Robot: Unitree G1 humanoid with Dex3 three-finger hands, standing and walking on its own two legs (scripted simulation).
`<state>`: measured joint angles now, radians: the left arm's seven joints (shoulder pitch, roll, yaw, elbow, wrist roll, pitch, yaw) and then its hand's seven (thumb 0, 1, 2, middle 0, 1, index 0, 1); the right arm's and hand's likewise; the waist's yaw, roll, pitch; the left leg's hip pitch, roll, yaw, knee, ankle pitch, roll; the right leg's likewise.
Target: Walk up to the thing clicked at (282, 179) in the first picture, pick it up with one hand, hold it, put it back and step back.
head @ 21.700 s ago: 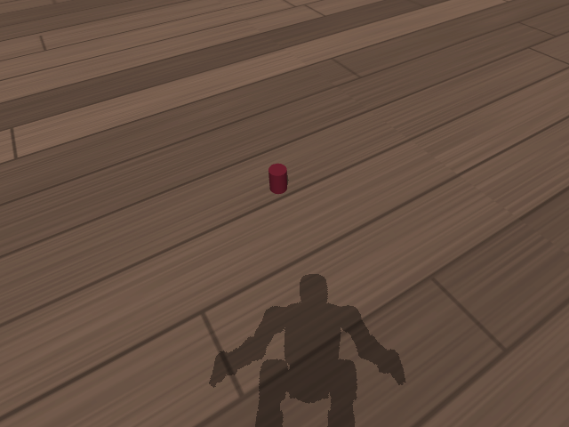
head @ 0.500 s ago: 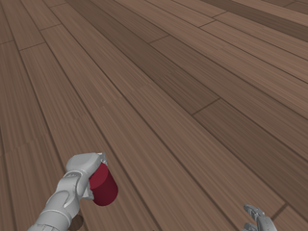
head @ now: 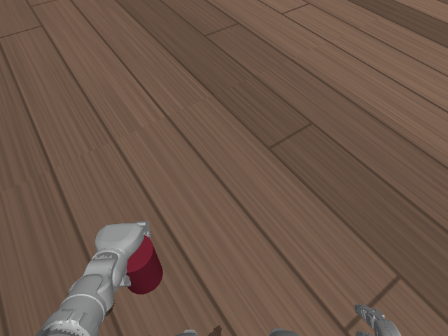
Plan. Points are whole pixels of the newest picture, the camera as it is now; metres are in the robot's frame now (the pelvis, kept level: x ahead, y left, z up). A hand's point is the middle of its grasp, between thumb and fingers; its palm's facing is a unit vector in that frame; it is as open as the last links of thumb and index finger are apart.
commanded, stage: crouch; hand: left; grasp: from above
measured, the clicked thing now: (138, 264) +0.29 +0.21 -0.17
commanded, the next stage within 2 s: lower in 1.52 s
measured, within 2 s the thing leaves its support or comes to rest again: neither
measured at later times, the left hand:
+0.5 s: hand (150, 257) +0.37 +0.23 -0.35, palm faces -0.45 +0.01 -0.89, open 11.5 cm
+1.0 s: hand (158, 266) +0.38 +0.24 -0.50, palm faces -0.44 -0.01 -0.90, open 11.6 cm
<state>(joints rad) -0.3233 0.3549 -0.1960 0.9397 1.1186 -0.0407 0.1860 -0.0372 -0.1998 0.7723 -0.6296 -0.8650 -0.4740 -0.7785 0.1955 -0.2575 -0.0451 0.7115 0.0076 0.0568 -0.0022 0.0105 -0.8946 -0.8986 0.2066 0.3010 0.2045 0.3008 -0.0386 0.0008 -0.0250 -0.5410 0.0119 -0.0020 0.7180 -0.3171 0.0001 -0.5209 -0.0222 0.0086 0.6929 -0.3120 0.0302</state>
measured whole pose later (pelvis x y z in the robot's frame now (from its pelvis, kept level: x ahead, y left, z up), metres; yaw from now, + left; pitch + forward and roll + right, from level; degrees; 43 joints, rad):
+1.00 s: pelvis -0.05 +0.00 -0.31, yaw -4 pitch +39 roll -6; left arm -0.77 0.60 0.10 1.27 1.26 -0.15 0.44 -0.04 -0.24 0.85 -0.60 -0.91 -0.45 -0.82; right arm 0.17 -0.27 -0.02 0.74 -0.14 -0.08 0.09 0.01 -0.91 -0.90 0.21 0.30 0.20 0.30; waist -0.21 0.00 -0.13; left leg -2.06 0.01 -0.10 2.07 -0.69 -0.01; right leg -2.00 0.00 -0.04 2.01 -0.69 0.03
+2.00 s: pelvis -0.07 +0.00 -0.41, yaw -7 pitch +35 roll -8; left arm -0.96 0.78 0.16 1.49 1.29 -0.21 0.42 -0.04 -0.24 0.84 -0.61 -0.90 -0.46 -0.81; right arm 0.16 -0.29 0.08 0.75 -0.17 -0.08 0.14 0.00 -0.92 -0.90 0.21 0.30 0.20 0.30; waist -0.28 -0.03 -0.01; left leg -2.31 0.00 -0.14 2.38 -0.69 -0.02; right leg -2.24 0.02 -0.06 2.29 -0.67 0.05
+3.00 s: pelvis -0.07 +0.00 -0.44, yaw -10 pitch +31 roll -11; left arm -1.02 0.88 0.13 1.66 1.31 -0.22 0.53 -0.02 -0.56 1.09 -0.20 -1.16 -0.20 -1.15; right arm 0.18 -0.31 0.15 0.76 -0.20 -0.17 0.19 0.00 -0.90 -0.90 0.21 0.30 0.21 0.30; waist -0.32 -0.05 0.04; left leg -2.37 0.00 -0.19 2.50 -0.69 -0.01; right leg -2.27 0.04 -0.10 2.36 -0.65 0.06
